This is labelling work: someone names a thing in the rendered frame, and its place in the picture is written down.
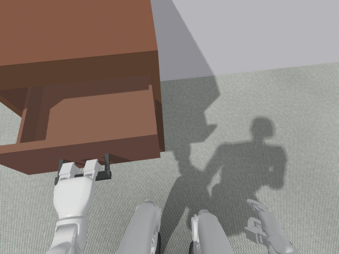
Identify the left robot thigh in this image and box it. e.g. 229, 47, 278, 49
116, 203, 162, 254

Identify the left robot shin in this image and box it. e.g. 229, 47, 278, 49
137, 200, 158, 254

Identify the right robot hand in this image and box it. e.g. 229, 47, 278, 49
245, 199, 285, 247

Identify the left robot hand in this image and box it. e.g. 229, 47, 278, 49
53, 159, 103, 220

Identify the handle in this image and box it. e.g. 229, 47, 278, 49
55, 153, 111, 185

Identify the robot right forearm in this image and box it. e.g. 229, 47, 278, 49
267, 234, 300, 254

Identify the drawer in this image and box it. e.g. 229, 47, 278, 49
0, 74, 160, 175

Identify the cabinet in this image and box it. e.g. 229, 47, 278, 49
0, 0, 165, 152

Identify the robot left forearm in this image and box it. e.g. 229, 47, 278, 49
45, 217, 88, 254

